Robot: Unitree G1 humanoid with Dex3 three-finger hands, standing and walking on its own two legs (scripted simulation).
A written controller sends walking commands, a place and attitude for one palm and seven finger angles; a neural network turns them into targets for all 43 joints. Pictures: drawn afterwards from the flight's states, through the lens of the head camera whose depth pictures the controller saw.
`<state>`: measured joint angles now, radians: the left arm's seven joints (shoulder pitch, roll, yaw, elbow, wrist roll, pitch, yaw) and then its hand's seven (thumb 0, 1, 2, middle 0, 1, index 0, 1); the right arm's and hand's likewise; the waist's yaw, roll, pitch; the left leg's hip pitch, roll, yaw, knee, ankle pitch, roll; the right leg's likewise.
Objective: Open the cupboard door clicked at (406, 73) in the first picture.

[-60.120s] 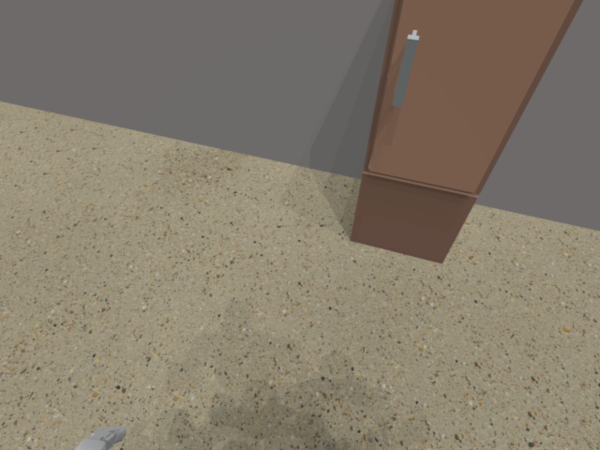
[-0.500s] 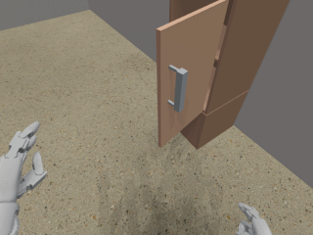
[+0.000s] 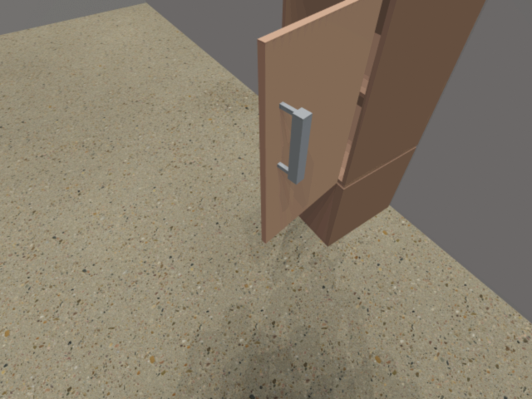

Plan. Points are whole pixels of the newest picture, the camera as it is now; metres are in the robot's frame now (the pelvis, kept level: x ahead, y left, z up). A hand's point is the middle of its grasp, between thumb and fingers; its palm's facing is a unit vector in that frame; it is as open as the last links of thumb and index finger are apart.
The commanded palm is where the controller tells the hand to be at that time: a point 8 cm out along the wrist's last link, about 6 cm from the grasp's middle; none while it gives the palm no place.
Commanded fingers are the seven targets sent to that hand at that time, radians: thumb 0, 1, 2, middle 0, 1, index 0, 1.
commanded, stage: let the arm hang, fingers relaxed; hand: left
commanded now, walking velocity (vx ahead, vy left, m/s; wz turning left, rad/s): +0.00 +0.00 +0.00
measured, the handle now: (290, 144) +0.59 -0.02 +0.03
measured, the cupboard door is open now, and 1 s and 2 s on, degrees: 100 100 100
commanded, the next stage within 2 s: look to check the result in 0.54 s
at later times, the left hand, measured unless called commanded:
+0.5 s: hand out of the picture +0.02 +0.16 -0.17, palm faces +0.01 -0.99 -0.17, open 7.3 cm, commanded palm none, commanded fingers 0.00 0.90 0.90 -0.20 -0.30 -0.20 -0.30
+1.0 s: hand out of the picture +0.03 +0.16 -0.17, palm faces +0.01 -0.99 -0.17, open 7.3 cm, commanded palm none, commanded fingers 0.00 0.90 0.90 -0.20 -0.30 -0.20 -0.30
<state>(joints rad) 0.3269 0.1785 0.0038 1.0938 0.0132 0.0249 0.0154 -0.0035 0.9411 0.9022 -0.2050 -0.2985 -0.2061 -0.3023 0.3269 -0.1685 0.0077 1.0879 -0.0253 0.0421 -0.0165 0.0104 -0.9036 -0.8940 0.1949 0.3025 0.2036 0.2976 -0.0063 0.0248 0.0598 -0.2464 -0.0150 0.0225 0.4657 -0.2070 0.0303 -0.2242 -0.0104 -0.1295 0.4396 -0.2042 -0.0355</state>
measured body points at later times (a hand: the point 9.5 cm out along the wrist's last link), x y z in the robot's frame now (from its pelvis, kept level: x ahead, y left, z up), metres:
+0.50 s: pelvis +0.02 +0.00 +0.00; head +0.03 +0.00 +0.45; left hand +0.02 +0.21 -0.16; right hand +0.00 -0.20 -0.16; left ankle +0.03 +0.10 -0.74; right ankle +0.02 -0.10 -0.74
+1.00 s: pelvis +0.04 +0.00 +0.00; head +0.05 -0.01 +0.45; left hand +0.03 +0.21 -0.16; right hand +0.02 -0.21 -0.16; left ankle +0.03 +0.10 -0.74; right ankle +0.02 -0.10 -0.74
